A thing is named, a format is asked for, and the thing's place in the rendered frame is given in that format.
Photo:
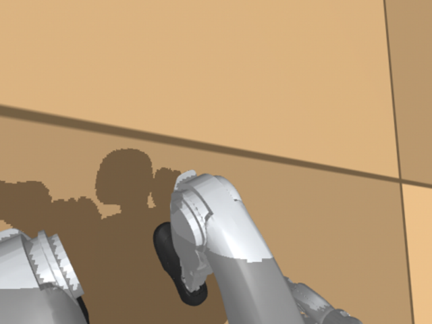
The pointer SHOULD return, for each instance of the right robot arm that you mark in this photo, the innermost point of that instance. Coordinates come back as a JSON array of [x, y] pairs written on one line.
[[339, 316]]

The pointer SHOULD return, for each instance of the right robot foot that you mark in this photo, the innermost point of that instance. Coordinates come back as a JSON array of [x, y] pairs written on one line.
[[170, 261]]

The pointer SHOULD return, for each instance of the left robot foot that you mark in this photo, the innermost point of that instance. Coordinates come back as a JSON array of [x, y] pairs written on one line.
[[83, 308]]

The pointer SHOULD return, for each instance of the right robot hand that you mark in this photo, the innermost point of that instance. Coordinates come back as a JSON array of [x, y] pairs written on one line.
[[314, 306]]

